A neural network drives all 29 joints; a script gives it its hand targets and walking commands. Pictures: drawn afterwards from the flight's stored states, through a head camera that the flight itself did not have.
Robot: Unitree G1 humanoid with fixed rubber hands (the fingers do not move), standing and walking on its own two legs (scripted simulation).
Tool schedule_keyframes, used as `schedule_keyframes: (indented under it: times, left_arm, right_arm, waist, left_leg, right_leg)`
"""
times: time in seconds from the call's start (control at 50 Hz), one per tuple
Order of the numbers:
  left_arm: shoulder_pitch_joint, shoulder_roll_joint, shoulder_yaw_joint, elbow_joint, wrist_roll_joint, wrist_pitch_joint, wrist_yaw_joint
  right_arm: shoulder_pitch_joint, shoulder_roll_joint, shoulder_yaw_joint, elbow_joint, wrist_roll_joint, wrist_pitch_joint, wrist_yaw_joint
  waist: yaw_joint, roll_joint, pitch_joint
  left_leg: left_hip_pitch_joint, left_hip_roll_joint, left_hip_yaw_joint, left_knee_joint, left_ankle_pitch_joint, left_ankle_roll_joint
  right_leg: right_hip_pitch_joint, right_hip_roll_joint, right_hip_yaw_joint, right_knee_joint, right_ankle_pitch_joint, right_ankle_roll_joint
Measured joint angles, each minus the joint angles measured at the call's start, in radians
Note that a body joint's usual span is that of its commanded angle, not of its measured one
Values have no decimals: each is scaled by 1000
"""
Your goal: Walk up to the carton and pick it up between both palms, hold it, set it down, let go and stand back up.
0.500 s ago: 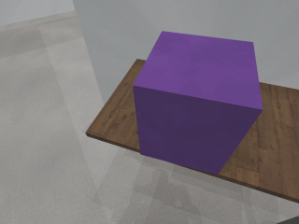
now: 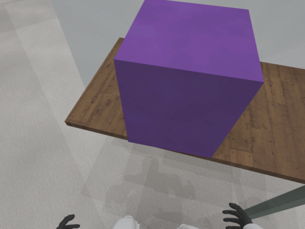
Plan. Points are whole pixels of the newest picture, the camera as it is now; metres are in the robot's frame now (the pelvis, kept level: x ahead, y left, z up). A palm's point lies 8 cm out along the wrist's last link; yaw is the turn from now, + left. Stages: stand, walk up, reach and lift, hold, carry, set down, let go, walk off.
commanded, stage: reach and lift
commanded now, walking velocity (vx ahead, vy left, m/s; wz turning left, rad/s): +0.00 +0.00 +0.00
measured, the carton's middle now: (180, 83) +0.45 -0.03 +0.12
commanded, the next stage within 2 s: none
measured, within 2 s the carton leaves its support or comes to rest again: neither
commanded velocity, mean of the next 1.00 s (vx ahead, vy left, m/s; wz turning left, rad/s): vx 0.00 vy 0.00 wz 0.00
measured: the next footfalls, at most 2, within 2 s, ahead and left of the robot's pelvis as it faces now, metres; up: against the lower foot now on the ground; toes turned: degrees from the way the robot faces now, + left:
none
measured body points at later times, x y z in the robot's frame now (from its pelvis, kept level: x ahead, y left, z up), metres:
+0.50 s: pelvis -0.03 -0.02 +0.02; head +0.02 +0.00 +0.46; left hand +0.15 +0.25 -0.07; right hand +0.15 -0.21 -0.07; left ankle +0.04 +0.13 -0.70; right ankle +0.00 -0.05 -0.70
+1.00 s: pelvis +0.00 +0.00 +0.04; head +0.01 +0.02 +0.49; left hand +0.17 +0.25 -0.02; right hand +0.16 -0.20 -0.01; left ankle +0.04 +0.13 -0.70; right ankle +0.00 -0.05 -0.70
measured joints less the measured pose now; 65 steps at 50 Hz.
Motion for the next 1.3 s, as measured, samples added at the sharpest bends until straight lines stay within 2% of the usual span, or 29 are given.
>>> schedule_keyframes:
  times: [0.02, 0.06, 0.1, 0.12, 0.16, 0.22, 0.32, 0.4, 0.52, 0.66, 0.88, 1.04, 1.3]
  left_arm:
    - [-51, 5, 20, -55, 11, 52, -1]
    - [-128, -1, 64, -160, 40, 125, -15]
    - [-160, -27, 103, -255, 74, 169, -42]
    - [-158, -44, 117, -296, 91, 183, -56]
    - [-123, -79, 133, -358, 120, 202, -80]
    - [-22, -118, 137, -404, 141, 208, -89]
    - [113, -98, 130, -398, 108, 147, -70]
    - [136, -36, 110, -418, 47, 90, -56]
    - [99, 18, 69, -480, -22, 52, -60]
    - [160, -21, 49, -520, -17, 14, -71]
    - [277, -14, 30, -504, -62, -171, -53]
    - [273, -13, 3, -538, -88, -254, -53]
    - [346, -49, -48, -597, -82, -393, -31]
  right_arm:
    - [-45, -12, 25, -20, 36, 16, 7]
    - [-121, -37, 90, -49, 123, 32, 10]
    - [-159, -58, 152, -84, 203, 34, 1]
    - [-159, -66, 178, -109, 232, 33, -7]
    - [-121, -78, 211, -172, 259, 37, -27]
    - [-5, -92, 213, -283, 244, 51, -55]
    - [192, -67, 141, -444, 175, 63, -55]
    - [259, 5, 99, -532, 134, 72, -59]
    - [193, 76, 98, -570, 128, 58, -96]
    - [206, 61, 108, -603, 141, 31, -121]
    - [397, 67, 63, -698, 132, -24, -104]
    - [386, 74, 67, -729, 147, -71, -99]
    - [438, 19, 18, -773, 194, -154, -48]
  waist:
    - [-6, -3, 5]
    - [-25, -5, 23]
    - [-41, 3, 51]
    - [-45, 4, 66]
    - [-46, -3, 84]
    - [-32, -13, 83]
    - [23, -22, 58]
    - [51, -31, 39]
    - [36, -23, 48]
    - [23, -10, 77]
    - [54, -9, 20]
    - [41, 9, 7]
    - [45, 21, -8]
  left_leg:
    - [-22, 6, 5, 23, 3, 13]
    - [-34, 16, 8, 41, -4, 0]
    - [0, 30, 7, 12, 62, -20]
    - [30, 36, 11, -10, 58, -21]
    - [102, 39, 23, -83, 51, -19]
    - [180, 41, 43, -191, 96, -15]
    - [168, 50, 57, -229, 119, -22]
    - [102, 54, 48, -187, 110, -27]
    - [100, 48, 35, -170, 112, -35]
    - [255, 43, 50, -311, 163, -28]
    - [324, 39, 63, -429, 198, -16]
    - [367, 31, 74, -468, 199, -2]
    - [421, 17, 86, -513, 193, 22]
  right_leg:
    - [-26, 3, 6, 27, 2, 1]
    - [-40, 14, 16, 41, 2, 0]
    - [-10, 34, 24, 7, 25, -13]
    - [17, 43, 31, -22, 41, -8]
    - [77, 54, 48, -93, 79, -10]
    - [138, 64, 72, -185, 127, -1]
    - [113, 75, 86, -208, 145, -1]
    - [51, 72, 71, -165, 130, -8]
    - [55, 61, 53, -145, 122, -15]
    - [203, 69, 69, -282, 177, -1]
    - [276, 77, 87, -415, 227, 6]
    - [324, 74, 103, -472, 245, 18]
    - [392, 68, 125, -555, 269, 44]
